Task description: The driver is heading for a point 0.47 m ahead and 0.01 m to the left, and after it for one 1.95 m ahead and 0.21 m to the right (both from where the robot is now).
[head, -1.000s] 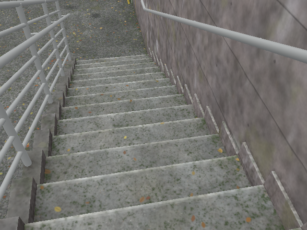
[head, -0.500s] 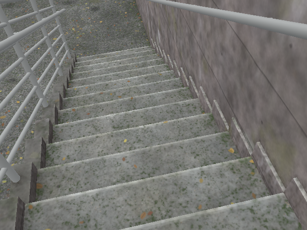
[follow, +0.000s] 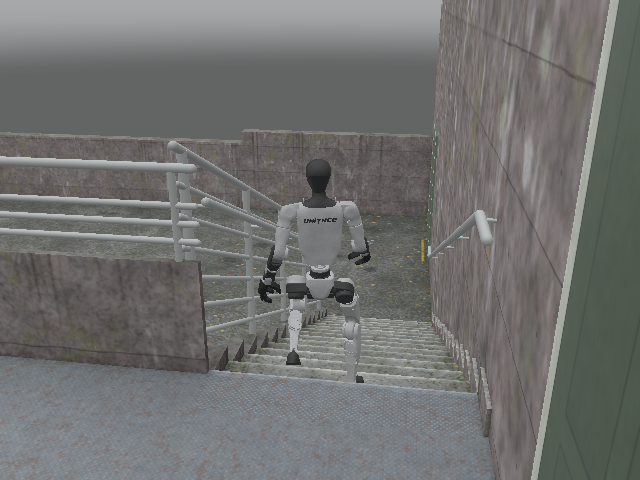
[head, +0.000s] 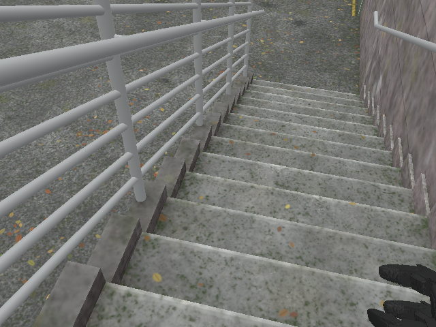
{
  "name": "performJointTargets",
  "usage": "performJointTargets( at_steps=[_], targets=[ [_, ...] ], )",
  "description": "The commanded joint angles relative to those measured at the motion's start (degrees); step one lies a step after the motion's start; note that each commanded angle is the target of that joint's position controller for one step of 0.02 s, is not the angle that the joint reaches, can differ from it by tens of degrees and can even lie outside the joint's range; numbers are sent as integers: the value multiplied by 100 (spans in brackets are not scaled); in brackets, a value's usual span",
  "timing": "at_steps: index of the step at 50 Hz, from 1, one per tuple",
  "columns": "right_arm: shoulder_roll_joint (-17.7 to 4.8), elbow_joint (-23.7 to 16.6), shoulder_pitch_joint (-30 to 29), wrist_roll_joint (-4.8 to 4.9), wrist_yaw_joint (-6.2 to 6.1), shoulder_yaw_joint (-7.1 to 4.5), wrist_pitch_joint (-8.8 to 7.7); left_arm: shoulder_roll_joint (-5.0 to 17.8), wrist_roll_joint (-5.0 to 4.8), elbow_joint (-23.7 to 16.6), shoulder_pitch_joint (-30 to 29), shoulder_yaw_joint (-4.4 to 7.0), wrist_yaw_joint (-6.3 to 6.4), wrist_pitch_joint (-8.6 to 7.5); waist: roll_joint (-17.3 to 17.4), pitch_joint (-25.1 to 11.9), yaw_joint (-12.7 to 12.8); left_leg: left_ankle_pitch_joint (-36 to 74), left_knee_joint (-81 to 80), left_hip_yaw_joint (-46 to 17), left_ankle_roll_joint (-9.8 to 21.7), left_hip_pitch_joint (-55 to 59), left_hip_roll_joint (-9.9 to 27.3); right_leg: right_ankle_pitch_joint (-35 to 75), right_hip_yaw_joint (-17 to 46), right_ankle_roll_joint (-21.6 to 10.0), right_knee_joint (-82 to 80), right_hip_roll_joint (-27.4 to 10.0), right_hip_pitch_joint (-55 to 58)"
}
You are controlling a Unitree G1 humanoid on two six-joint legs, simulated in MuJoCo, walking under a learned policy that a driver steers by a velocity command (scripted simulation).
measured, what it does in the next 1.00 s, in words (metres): steps on the spot: left foot 0.15 m higher, then right foot 0.15 m lower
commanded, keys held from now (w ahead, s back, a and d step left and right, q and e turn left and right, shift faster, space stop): q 0.12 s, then w+q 0.02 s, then no key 0.86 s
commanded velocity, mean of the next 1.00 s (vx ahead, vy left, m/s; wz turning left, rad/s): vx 0.01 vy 0.00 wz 0.21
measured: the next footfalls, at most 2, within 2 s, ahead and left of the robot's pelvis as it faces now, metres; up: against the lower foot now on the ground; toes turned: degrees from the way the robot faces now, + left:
left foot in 0.10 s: -0.02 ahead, +0.19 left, +0.15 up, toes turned +3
right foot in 0.66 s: +0.11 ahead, -0.05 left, +0.00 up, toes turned +9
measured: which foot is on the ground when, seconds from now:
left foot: up 0.00-0.08, down 0.10-0.68, up 0.70-1.00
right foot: down 0.00-0.08, up 0.10-0.64, down 0.66-1.00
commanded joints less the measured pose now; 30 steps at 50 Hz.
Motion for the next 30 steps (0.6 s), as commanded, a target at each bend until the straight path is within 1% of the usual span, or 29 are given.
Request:
performJointTargets(
  at_steps=[1, 2, 3, 4, 5, 6, 7, 8, 9, 10, 11, 12, 13, 14, 15, 16, 17, 18, 20, 21, 22, 23, 24, 25, 26, 27, 28, 29, 30],
  targets=[
    [-217, -759, -296, 138, 41, 46, -256, 1253, 83, -512, -145, 367, -48, -169, -1324, -1008, -78, -1472, -219, -321, 325, 122, 257, 1430, 1430, -1091, -1111, -1392, 1377],
    [-166, -628, 442, 226, 50, 101, -279, 1408, -21, -608, -665, 371, -136, -64, -1361, -1263, -582, -2140, -1711, 223, 492, 1630, 251, 1809, 421, -704, -1183, -915, 758],
    [-354, -478, 980, 300, 70, 76, -238, 1626, -162, -687, -986, 457, -176, 16, -1669, -1202, -834, -2205, -2728, 370, 587, 2741, 148, 1875, 147, -491, -971, -680, 186],
    [-628, -57, 1848, 273, 72, -14, -169, 1646, -270, -550, -905, 520, -180, 197, -1079, -974, -1126, -2540, -3816, 283, 788, 3214, -143, 1772, 13, -352, 208, -352, -152],
    [-778, 588, 3149, 250, 186, -32, -159, 1407, -217, -604, -1066, 540, -163, 453, 989, 32, -1783, -1690, -5465, -918, 1123, 3292, -200, -1524, 454, -318, 2618, 98, -2185],
    [-1704, 627, 3163, 643, 180, -182, -258, 673, -52, -1301, -1587, 329, -362, 601, 3824, 917, -1557, 2832, -7315, -4419, 1166, 2911, 843, -4252, 1325, -11, 3865, 1052, -4634],
    [-1978, 231, 2845, 675, 53, -302, -436, 326, 34, -1830, -2361, 107, -397, 495, 3900, 1012, -1987, 3006, -9183, -5769, 1101, 2203, 1264, -3812, 2570, 124, 4492, 1308, -4601],
    [-1861, 133, 1577, 354, -99, -239, -455, -129, -4, -1810, -1921, -132, -222, 321, 3540, 941, -817, 2590, -8745, -5386, 1059, 1785, 1165, -2732, 2860, 65, 5137, 1834, -4185],
    [-1579, 61, 518, 196, -163, -147, -306, -93, 42, -1465, -1327, -122, -29, 219, 3158, 716, -81, 1838, -8132, -4262, 892, 1538, 894, -1764, 2814, 57, 5122, 2001, -3896],
    [-1149, -15, 50, 46, -132, -13, -283, 312, 72, -1128, -1061, -22, 78, 197, 2451, 484, 143, 1722, -7615, -3417, 837, 1331, 757, -1017, 2507, 72, 4890, 1923, -3395],
    [-824, -15, -42, 14, -63, 48, -356, 676, 68, -712, -886, 144, 100, 276, 1713, 304, 82, 1910, -7338, -2840, 749, 999, 590, -366, 2082, 55, 4832, 1801, -2736],
    [-668, 128, 35, 17, -39, 99, -407, 752, 6, -543, -677, 218, 76, 394, 1367, 41, 170, 2090, -7070, -2535, 797, 989, 526, -81, 1959, 73, 4817, 1756, -2301],
    [-502, 325, 254, 20, -55, 132, -429, 705, -48, -474, -560, 220, 29, 474, 1040, -210, 173, 2036, -6768, -2400, 1028, 1202, 540, 130, 1960, 87, 4812, 1691, -2046],
    [-468, 505, 484, 20, -70, 122, -476, 551, -102, -443, -599, 182, -6, 528, 856, -366, 114, 1877, -6561, -2363, 1241, 1398, 548, 311, 1934, 86, 4816, 1612, -1881],
    [-426, 622, 806, 32, -68, 147, -531, 501, -137, -464, -730, 178, -79, 580, 539, -403, -13, 1679, -6549, -2347, 1375, 1684, 575, 434, 1916, 60, 4641, 1593, -1861],
    [-373, 748, 1102, 15, -87, 154, -565, 406, -136, -479, -904, 153, -148, 594, 398, -385, -196, 1450, -6559, -2336, 1434, 2006, 555, 539, 1945, 27, 4341, 1573, -1941],
    [-344, 823, 1318, -11, -139, 153, -591, 410, -161, -450, -796, 175, -228, 606, 464, -279, -333, 1220, -6530, -2381, 1491, 2145, 543, 708, 2083, 70, 4223, 1589, -1994],
    [-377, 865, 1488, -33, -180, 152, -628, 311, -147, -488, -864, 160, -293, 653, 461, -300, -407, 1180, -6670, -2404, 1549, 2447, 584, 708, 2112, 96, 4049, 1654, -2048],
    [-434, 902, 1647, -66, -214, 119, -703, 277, -109, -623, -1180, 147, -379, 698, 507, -207, -629, 1161, -6759, -2499, 1600, 2933, 656, 597, 2298, 174, 3586, 1690, -2266],
    [-464, 920, 1731, -85, -232, 101, -739, 244, -109, -677, -1268, 141, -398, 707, 522, -208, -712, 1233, -6809, -2595, 1663, 3122, 681, 504, 2403, 218, 3332, 1720, -2280],
    [-479, 915, 1778, -120, -243, 103, -767, 262, -139, -655, -1269, 170, -394, 696, 524, -203, -790, 1876, -6891, -2612, 1760, 3240, 697, 219, 2438, 232, 3147, 1757, -2201],
    [-559, 904, 1769, -183, -239, 66, -791, 331, -172, -713, -1319, 176, -393, 709, 598, -226, -859, 2066, -6826, -2612, 1811, 3455, 713, 74, 2517, 266, 2833, 1763, -2207],
    [-556, 940, 1804, -203, -234, 60, -813, 330, -187, -722, -1323, 180, -395, 711, 648, -237, -904, 2152, -6774, -2637, 1848, 3532, 736, -24, 2585, 277, 2520, 1735, -2132],
    [-548, 996, 1832, -211, -236, 42, -831, 330, -183, -795, -1391, 157, -422, 719, 626, -202, -916, 1436, -6655, -2669, 1776, 3610, 687, 246, 2690, 302, 1827, 1629, -2100],
    [-493, 1018, 1802, -209, -250, 60, -846, 305, -196, -776, -1423, 148, -463, 710, 580, -164, -944, 1098, -6592, -2567, 1709, 3447, 596, 495, 2628, 276, 1177, 1555, -1754],
    [-419, 1073, 1708, -129, -257, 81, -836, 124, -224, -707, -1279, 106, -522, 677, 588, -132, -813, 887, -6578, -2381, 1650, 3055, 475, 753, 2408, 180, 420, 1445, -1112],
    [-393, 1049, 1526, -72, -270, 80, -816, 18, -290, -588, -1059, 72, -573, 653, 543, -98, -720, 711, -6507, -2027, 1544, 2546, 275, 1226, 2131, 45, -413, 1381, -180],
    [-316, 1063, 1522, -26, -262, 153, -786, 0, -374, -480, -956, 74, -626, 638, 340, 119, -542, 681, -6680, -1487, 1388, 2209, 161, 1611, 1822, 27, -830, 1555, 180],
    [-516, 1218, 1712, -15, -238, 30, -697, -127, -384, -367, -1042, 39, -621, 602, 296, 34, -711, 614, -6367, -1328, 1350, 2123, -3, 1675, 1450, -62, -1534, 1456, 1054]
  ],
)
